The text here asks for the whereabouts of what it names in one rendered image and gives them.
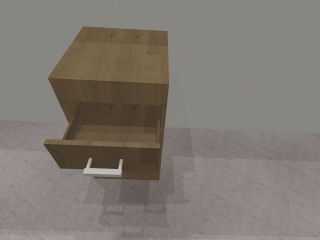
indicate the drawer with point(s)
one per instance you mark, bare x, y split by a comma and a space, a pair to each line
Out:
108, 132

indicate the cabinet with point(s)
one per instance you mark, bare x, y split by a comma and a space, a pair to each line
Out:
115, 65

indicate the handle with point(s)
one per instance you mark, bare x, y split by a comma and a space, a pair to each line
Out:
102, 172

